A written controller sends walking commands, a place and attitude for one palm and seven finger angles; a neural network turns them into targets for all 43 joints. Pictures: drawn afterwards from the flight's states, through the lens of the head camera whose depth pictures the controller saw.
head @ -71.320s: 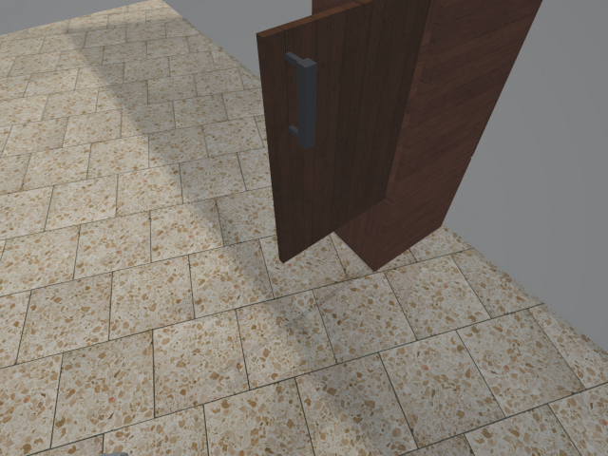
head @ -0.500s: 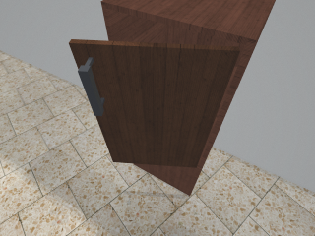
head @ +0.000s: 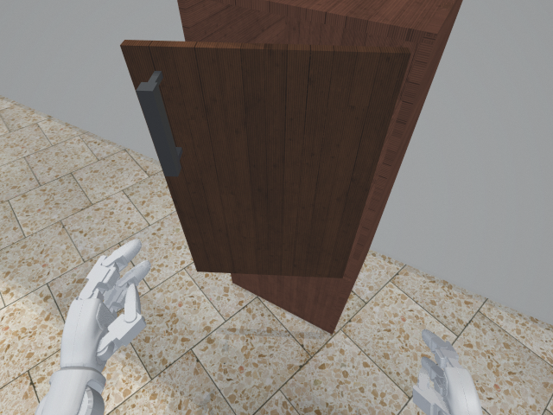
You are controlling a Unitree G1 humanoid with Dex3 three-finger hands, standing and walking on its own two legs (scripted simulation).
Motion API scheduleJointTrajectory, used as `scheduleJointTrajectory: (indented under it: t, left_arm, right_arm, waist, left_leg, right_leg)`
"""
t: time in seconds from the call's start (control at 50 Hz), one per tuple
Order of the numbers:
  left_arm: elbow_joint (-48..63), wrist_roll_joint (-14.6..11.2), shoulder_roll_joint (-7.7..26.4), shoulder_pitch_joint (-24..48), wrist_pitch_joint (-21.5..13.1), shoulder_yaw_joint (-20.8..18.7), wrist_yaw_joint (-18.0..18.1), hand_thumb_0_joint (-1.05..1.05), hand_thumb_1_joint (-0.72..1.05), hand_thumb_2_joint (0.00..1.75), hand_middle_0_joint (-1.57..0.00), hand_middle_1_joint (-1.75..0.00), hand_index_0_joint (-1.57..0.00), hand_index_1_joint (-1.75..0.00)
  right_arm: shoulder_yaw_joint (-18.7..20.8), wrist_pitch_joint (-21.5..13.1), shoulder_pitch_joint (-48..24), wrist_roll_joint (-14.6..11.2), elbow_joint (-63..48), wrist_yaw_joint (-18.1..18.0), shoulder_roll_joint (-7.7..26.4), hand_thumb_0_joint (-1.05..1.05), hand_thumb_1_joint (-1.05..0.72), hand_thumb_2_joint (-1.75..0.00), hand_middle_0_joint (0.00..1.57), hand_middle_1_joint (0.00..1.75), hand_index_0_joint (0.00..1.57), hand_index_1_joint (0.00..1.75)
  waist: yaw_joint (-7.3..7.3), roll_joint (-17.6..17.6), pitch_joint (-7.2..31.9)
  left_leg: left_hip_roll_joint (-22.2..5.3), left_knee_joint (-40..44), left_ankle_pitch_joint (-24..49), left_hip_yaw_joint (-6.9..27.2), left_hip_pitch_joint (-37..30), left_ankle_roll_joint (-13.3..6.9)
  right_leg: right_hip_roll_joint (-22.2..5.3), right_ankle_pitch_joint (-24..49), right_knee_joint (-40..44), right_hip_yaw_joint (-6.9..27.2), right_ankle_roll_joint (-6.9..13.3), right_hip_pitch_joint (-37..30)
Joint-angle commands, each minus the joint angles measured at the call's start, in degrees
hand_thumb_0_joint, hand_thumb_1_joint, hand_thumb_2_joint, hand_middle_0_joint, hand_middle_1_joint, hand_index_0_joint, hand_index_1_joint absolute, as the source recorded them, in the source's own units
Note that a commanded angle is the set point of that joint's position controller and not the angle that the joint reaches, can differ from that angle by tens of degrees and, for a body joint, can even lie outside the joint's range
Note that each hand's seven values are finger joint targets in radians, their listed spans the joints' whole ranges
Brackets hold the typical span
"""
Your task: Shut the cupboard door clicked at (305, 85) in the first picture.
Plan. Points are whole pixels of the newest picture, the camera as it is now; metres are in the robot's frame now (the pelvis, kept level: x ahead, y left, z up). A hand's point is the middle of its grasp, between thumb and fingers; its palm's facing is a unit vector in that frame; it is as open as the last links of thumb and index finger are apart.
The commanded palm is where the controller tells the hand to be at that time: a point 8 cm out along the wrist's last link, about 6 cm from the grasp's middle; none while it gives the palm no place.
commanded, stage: raise the hand and make a fist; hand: left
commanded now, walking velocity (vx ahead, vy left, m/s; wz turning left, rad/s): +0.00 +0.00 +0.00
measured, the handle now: (165, 126) +0.49 +0.20 +0.17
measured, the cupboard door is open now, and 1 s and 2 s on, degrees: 26 26 26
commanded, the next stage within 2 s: bring the fist close to the handle in 1.64 s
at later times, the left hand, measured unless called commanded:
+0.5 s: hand (132, 347) +0.20 +0.19 +0.05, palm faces -0.06 -1.00 -0.02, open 4.4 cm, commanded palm +0.16 +0.25 +0.07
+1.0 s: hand (91, 291) +0.22 +0.21 +0.15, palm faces +0.06 -1.00 -0.07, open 3.1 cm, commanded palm +0.20 +0.25 +0.15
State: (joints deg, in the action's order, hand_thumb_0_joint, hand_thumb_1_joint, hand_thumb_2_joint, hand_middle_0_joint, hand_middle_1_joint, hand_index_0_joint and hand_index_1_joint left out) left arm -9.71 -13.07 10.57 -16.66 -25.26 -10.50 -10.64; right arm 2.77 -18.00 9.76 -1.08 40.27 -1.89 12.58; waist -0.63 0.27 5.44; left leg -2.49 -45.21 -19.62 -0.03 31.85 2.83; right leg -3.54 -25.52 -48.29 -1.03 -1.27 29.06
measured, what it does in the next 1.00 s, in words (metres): stands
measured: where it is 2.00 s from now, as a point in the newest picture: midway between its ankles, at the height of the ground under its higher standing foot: outside the picture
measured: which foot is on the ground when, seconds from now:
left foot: down 0.00-1.00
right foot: down 0.00-1.00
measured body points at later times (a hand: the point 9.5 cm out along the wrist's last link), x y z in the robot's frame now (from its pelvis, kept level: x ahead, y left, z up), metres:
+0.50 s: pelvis -0.02 +0.02 -0.02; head +0.00 +0.01 +0.43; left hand +0.19 +0.24 +0.06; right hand +0.14 -0.19 -0.10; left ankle +0.03 +0.15 -0.70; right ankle -0.01 -0.13 -0.70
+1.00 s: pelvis +0.01 +0.01 +0.01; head +0.01 -0.01 +0.46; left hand +0.21 +0.26 +0.15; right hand +0.22 -0.20 -0.04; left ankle +0.03 +0.15 -0.70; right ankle -0.01 -0.13 -0.70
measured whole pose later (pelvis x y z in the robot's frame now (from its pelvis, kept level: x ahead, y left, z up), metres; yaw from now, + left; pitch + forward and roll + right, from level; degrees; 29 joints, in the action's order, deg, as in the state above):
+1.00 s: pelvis +0.01 +0.01 +0.01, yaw +2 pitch +2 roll -1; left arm 16.7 -18.9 15.7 -19.2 -3.9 -13.7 -14.7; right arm -2.9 -16.2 13.4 -3.1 30.9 -4.2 13.6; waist 3.4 -2.6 4.1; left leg -2.9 -43.8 -20.8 2.2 25.2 2.3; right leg -2.7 -24.9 -42.4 -3.2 -1.6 19.4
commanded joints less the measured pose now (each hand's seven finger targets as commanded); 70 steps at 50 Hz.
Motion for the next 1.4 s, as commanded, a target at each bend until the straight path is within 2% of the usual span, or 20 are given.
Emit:
scheduleJointTrajectory:
  t: [0.0,0.04,0.08,0.16,0.2,0.24,0.28,0.36,0.4,0.46,0.54,0.6,0.68,0.76,0.88,0.98,1.06,1.16,1.28,1.38]
  left_arm:
    - [0.03,-5.39,8.89,-17.94,-7.83,-8.42,-14.21,0.0,0.9,0.9,-0.46,-0.58,-0.46,-0.58]
    - [10.45,-6.68,10.73,-9.61,-5.33,-7.67,-15.03,0.0,0.9,0.9,-0.49,-0.62,-0.49,-0.62]
    - [20.3,-6.77,12.07,-1.05,-4.71,-7.11,-12.38,0.0,0.9,0.9,-0.53,-0.66,-0.53,-0.66]
    - [38.33,-4.1,10.78,13.18,-8.51,-0.95,-5.46,0.0,0.9,0.9,-0.6,-0.74,-0.6,-0.74]
    - [37.63,-3.51,6.47,9.02,-8.13,4.72,-4.98,0.0,0.9,0.9,-0.64,-0.78,-0.64,-0.78]
    - [35.15,-3.03,7.89,7.8,-5.23,5.12,-5.45,0.0,0.9,0.9,-0.68,-0.82,-0.68,-0.82]
    - [29.17,-2.17,9.29,3.78,0.99,3.82,-6.3,0.0,0.9,0.9,-0.71,-0.86,-0.71,-0.86]
    - [22.34,-2.35,11.45,-7.86,15.1,-2.47,-5.84,0.0,0.9,0.9,-0.79,-0.94,-0.79,-0.94]
    - [28.53,-4.2,11.12,-8.25,18.23,-4.57,-3.94,0.0,0.9,0.9,-0.82,-0.98,-0.82,-0.98]
    - [35.51,-5.65,12.8,-5.48,16.32,-9.02,0.76,0.0,0.9,0.9,-0.88,-1.04,-0.88,-1.04]
    - [39.23,-3.88,9.75,-1.72,8.63,-3.62,2.09,0.0,0.9,0.9,-0.95,-1.12,-0.95,-1.12]
    - [37.47,-3.06,8.13,-0.11,7.0,1.07,-0.72,0.0,0.9,0.9,-1.01,-1.18,-1.01,-1.18]
    - [34.24,-3.66,9.97,-1.24,11.62,0.44,-4.95,0.0,0.9,0.9,-1.08,-1.26,-1.08,-1.26]
    - [37.45,-4.73,15.81,-0.27,15.57,-7.88,-4.06,0.0,0.9,0.9,-1.15,-1.34,-1.15,-1.34]
    - [40.02,-6.75,12.07,1.87,16.36,-7.15,-2.78,0.0,0.9,0.9,-1.26,-1.46,-1.26,-1.46]
    - [34.99,-6.47,11.27,4.63,21.51,-3.92,-6.46,0.0,0.9,0.9,-1.3,-1.5,-1.3,-1.5]
    - [36.84,-6.72,15.7,9.37,24.94,-7.71,-7.37,0.0,0.9,0.9,-1.3,-1.5,-1.3,-1.5]
    - [40.4,-7.49,18.44,15.01,24.17,-12.09,-5.64,0.0,0.9,0.9,-1.3,-1.5,-1.3,-1.5]
    - [32.23,-8.07,12.51,11.92,28.15,-7.82,-7.1,0.0,0.9,0.9,-1.3,-1.5,-1.3,-1.5]
    - [33.7,-7.16,13.07,11.37,31.71,-7.64,-7.32,0.0,0.9,0.9,-1.3,-1.5,-1.3,-1.5]
  right_arm:
    - [3.3,-1.63,-3.34,-0.4,-14.11,0.8,7.96,0.0,-0.9,-0.9,0.2,0.3,0.2,0.3]
    - [2.61,-1.12,-4.07,-0.87,-18.03,0.1,7.92,0.0,-0.9,-0.9,0.2,0.3,0.2,0.3]
    - [2.0,-0.94,-2.74,-0.81,-19.57,-0.65,7.64,0.0,-0.9,-0.9,0.2,0.3,0.2,0.3]
    - [0.33,-2.27,-0.61,-0.25,-18.31,-2.69,7.42,0.0,-0.9,-0.9,0.2,0.3,0.2,0.3]
    - [-0.21,-2.96,0.56,-0.58,-17.34,-3.3,7.65,0.0,-0.9,-0.9,0.2,0.3,0.2,0.3]
    - [-0.6,-3.16,1.22,-0.98,-16.85,-3.71,8.22,0.0,-0.9,-0.9,0.2,0.3,0.2,0.3]
    - [-0.8,-2.42,1.14,-1.69,-17.2,-4.06,8.47,0.0,-0.9,-0.9,0.2,0.3,0.2,0.3]
    - [-0.76,0.03,-0.99,-2.51,-19.38,-3.84,7.08,0.0,-0.9,-0.9,0.2,0.3,0.2,0.3]
    - [-1.4,1.11,-2.06,-2.29,-21.3,-3.57,5.88,0.0,-0.9,-0.9,0.2,0.3,0.2,0.3]
    - [-1.8,0.98,-2.12,-1.37,-21.11,-3.67,5.51,0.0,-0.9,-0.9,0.2,0.3,0.2,0.3]
    - [-2.12,-1.16,1.28,-0.62,-19.33,-2.4,6.26,0.0,-0.9,-0.9,0.2,0.3,0.2,0.3]
    - [-2.02,-2.72,2.55,-0.89,-17.99,-2.15,7.3,0.0,-0.9,-0.9,0.2,0.3,0.2,0.3]
    - [-1.75,-3.04,2.09,-1.9,-17.69,-3.02,8.12,0.0,-0.9,-0.9,0.2,0.3,0.2,0.3]
    - [-2.0,-2.16,0.67,-1.85,-17.94,-3.75,7.6,0.0,-0.9,-0.9,0.2,0.3,0.2,0.3]
    - [-2.76,-1.44,0.47,-1.83,-17.73,-2.88,6.6,0.0,-0.9,-0.9,0.2,0.3,0.2,0.3]
    - [-3.03,-0.72,0.06,-2.37,-17.23,-3.14,7.52,0.0,-0.9,-0.9,0.2,0.3,0.2,0.3]
    - [-3.38,0.1,-1.1,-2.31,-17.4,-3.88,7.81,0.0,-0.9,-0.9,0.2,0.3,0.2,0.3]
    - [-3.91,0.08,-2.88,-2.14,-16.86,-4.02,7.0,0.0,-0.9,-0.9,0.2,0.3,0.2,0.3]
    - [-4.07,0.2,-3.97,-2.91,-15.87,-3.58,6.83,0.0,-0.9,-0.9,0.2,0.3,0.2,0.3]
    - [-3.87,1.15,-4.78,-3.03,-17.05,-3.53,7.23,0.0,-0.9,-0.9,0.2,0.3,0.2,0.3]
  waist:
    - [6.33,6.58,7.09]
    - [5.71,-3.18,10.02]
    - [3.46,-6.41,9.76]
    - [-1.19,-7.79,8.79]
    - [-2.28,-8.11,6.54]
    - [-2.62,-8.14,6.09]
    - [-2.14,-4.73,4.18]
    - [3.69,-3.44,5.05]
    - [4.94,-2.0,6.42]
    - [5.05,0.24,6.39]
    - [2.08,-3.17,5.99]
    - [0.3,-4.25,4.98]
    - [0.88,-2.05,4.38]
    - [3.84,-3.21,7.25]
    - [3.27,-4.19,6.18]
    - [2.57,-1.65,1.9]
    - [3.27,0.46,4.12]
    - [4.19,-0.93,7.36]
    - [4.13,0.17,2.13]
    - [4.36,2.21,0.86]
  left_leg:
    - [4.9,-4.94,6.9,-3.08,4.88,-1.82]
    - [5.13,-5.72,2.87,-4.12,4.04,-2.6]
    - [4.13,-6.1,-3.11,-2.46,4.41,-3.08]
    - [2.22,-6.74,-9.86,1.34,3.35,-4.12]
    - [1.78,-5.9,-11.09,2.52,2.9,-4.17]
    - [1.82,-5.02,-11.56,3.13,3.05,-4.13]
    - [1.81,-3.42,-12.5,3.36,4.22,-4.05]
    - [2.5,1.54,-10.73,2.8,3.18,-3.58]
    - [2.56,3.09,-7.69,2.31,0.95,-3.3]
    - [2.43,3.5,-2.62,1.85,-1.03,-3.11]
    - [2.24,2.83,2.79,1.68,-4.26,-3.02]
    - [2.21,3.16,1.64,1.87,-5.44,-3.2]
    - [2.6,4.37,0.34,1.65,-5.98,-3.77]
    - [2.92,6.13,5.12,1.26,-9.01,-3.78]
    - [3.03,7.01,14.73,0.08,-13.36,-3.37]
    - [3.06,8.48,13.21,-0.52,-14.15,-3.99]
    - [3.27,9.61,14.04,-0.37,-16.28,-4.39]
    - [3.5,10.82,16.31,-0.5,-19.6,-4.19]
    - [3.54,12.97,13.83,-1.25,-18.96,-4.02]
    - [3.51,13.77,11.98,-1.4,-18.66,-4.34]
  right_leg:
    - [0.97,14.96,1.16,1.16,1.66,1.07]
    - [1.25,3.69,2.28,2.51,1.88,3.73]
    - [2.0,-7.77,3.31,3.62,1.64,8.21]
    - [3.96,-9.93,-0.3,1.61,2.33,13.99]
    - [4.73,-7.85,-1.37,0.08,2.56,14.9]
    - [4.94,-7.19,-0.2,-0.27,2.33,13.13]
    - [4.76,-8.6,2.07,-0.31,1.77,11.95]
    - [3.86,-8.36,4.94,-0.98,1.63,4.96]
    - [3.64,-5.55,5.16,-2.4,1.48,1.91]
    - [4.39,-1.92,5.74,-3.61,1.57,-0.14]
    - [5.06,5.37,4.25,-4.34,1.75,2.06]
    - [4.82,5.19,5.26,-3.93,1.64,2.21]
    - [4.02,4.32,8.7,-2.63,1.18,-0.16]
    - [4.23,9.47,9.28,-3.07,1.44,-5.37]
    - [4.54,23.04,10.11,-4.12,1.27,-9.41]
    - [3.96,23.66,13.65,-2.83,0.55,-9.28]
    - [3.73,24.08,15.35,-2.31,0.4,-11.93]
    - [3.58,26.06,16.37,-2.25,0.5,-14.96]
    - [3.2,24.06,18.79,-2.19,0.07,-13.97]
    - [3.09,19.93,20.29,-1.89,-0.12,-13.43]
